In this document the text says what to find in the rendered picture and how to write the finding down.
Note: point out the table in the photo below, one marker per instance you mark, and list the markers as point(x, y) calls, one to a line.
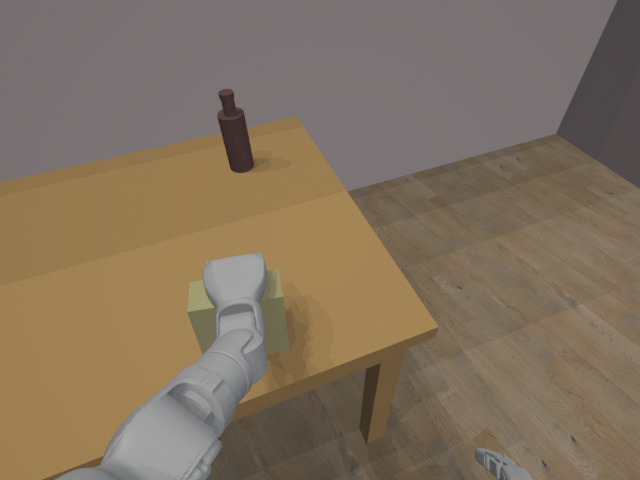
point(96, 262)

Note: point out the robot left upper arm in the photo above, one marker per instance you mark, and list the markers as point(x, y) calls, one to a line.
point(168, 442)

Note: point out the left robot hand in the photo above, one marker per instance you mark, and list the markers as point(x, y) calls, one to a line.
point(242, 276)

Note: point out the right robot hand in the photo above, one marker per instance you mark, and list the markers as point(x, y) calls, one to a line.
point(500, 465)

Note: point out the sponge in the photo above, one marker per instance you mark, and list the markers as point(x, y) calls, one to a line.
point(201, 314)

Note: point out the left robot forearm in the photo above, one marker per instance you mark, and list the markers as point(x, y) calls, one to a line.
point(213, 386)

